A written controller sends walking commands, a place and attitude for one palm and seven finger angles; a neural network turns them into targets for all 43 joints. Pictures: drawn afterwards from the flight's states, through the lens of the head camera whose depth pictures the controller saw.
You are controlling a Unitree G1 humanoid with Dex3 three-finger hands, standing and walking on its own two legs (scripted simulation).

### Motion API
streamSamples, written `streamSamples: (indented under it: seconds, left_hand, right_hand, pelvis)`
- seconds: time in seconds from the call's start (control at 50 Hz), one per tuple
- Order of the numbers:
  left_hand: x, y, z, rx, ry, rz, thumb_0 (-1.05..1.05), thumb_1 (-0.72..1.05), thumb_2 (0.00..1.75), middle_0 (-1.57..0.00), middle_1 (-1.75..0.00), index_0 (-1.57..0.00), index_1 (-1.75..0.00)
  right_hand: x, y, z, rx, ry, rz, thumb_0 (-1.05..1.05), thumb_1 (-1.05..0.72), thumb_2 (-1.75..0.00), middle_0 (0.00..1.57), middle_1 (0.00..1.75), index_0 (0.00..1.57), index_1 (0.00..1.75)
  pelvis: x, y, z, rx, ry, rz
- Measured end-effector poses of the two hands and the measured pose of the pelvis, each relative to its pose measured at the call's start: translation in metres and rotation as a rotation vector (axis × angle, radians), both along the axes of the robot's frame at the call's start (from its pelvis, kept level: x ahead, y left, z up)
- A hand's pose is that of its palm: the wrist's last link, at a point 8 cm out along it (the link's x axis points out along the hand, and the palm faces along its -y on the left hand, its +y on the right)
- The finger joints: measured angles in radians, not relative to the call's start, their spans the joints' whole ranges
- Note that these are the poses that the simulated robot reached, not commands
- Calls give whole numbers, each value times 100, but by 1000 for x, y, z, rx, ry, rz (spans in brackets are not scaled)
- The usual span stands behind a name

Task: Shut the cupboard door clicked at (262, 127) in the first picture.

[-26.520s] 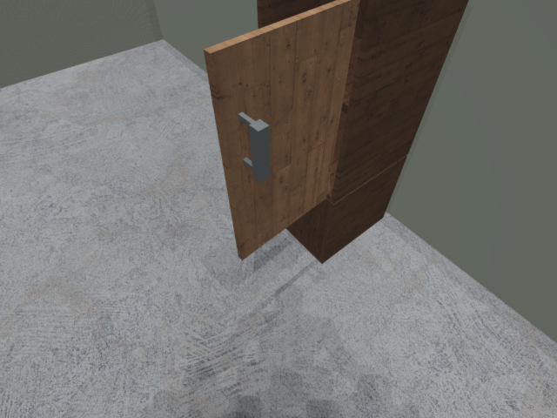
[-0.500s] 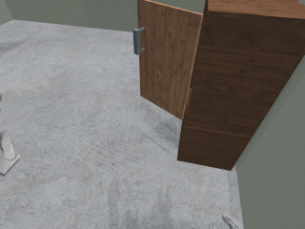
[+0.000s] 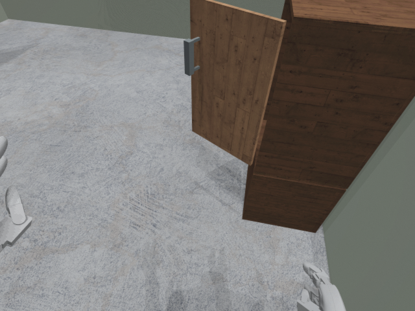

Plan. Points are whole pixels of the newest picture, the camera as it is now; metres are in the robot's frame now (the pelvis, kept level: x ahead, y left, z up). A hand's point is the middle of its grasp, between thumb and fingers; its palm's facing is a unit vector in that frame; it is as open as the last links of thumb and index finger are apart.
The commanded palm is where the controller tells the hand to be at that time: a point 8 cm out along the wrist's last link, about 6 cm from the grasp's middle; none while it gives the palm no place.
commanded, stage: stop stepping back and stand still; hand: left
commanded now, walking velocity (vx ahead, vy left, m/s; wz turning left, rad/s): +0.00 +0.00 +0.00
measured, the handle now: (193, 55) +0.95 +0.11 +0.06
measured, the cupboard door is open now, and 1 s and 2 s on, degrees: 61 61 61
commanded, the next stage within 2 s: let the arm hang, fingers relaxed in 0.24 s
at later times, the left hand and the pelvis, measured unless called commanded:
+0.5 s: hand (77, 288) +0.17 +0.26 -0.05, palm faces +0.08 -0.90 -0.42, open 7.4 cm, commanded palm none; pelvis -0.02 +0.02 -0.01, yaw +1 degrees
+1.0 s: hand out of the picture -0.07 +0.21 -0.17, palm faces +0.04 -0.97 -0.23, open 7.3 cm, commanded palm none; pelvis -0.02 +0.02 +0.00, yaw +0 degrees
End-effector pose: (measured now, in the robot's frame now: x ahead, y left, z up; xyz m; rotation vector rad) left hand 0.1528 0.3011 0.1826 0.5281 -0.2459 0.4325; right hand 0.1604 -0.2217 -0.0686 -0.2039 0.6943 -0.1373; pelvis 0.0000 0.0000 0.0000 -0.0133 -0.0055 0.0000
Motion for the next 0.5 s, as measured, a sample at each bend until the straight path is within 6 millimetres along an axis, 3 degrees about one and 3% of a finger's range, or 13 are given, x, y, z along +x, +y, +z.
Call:
streamSamples:
  seconds: [0.16,0.34,0.36,0.4,0.44,0.5]
  left_hand:
    - [3,11,-4,-22,20,23,2,88,90,-21,-31,-22,-30]
    - [3,14,-3,-20,25,14,2,88,90,-21,-31,-21,-30]
    - [5,15,-11,-13,49,1,2,89,90,-21,-31,-21,-30]
    - [16,19,-50,-55,219,-17,1,89,90,-20,-31,-21,-30]
    - [20,19,-109,-144,463,-9,1,89,90,-20,-30,-20,-30]
    - [-1,4,-199,-278,834,5,1,90,90,-20,-30,-20,-30]
  right_hand:
    - [-1,12,-5,5,41,11,2,-90,-89,21,30,21,30]
    - [-7,10,-4,-10,54,-8,2,-90,-89,21,30,21,30]
    - [-7,9,-6,-4,48,10,2,-90,-89,21,30,21,30]
    - [-7,4,-18,1,76,61,1,-90,-89,21,30,21,30]
    - [-11,-3,-30,-2,122,77,1,-90,-89,21,30,21,30]
    - [-26,-13,-41,-7,186,51,1,-91,-89,21,30,21,30]
  pelvis:
    - [3,7,1,-2,5,5]
    - [2,12,2,-5,8,5]
    - [1,13,1,-7,12,12]
    - [-4,17,-2,-7,18,21]
    - [-9,21,-4,-4,18,22]
    - [-15,22,-7,5,12,15]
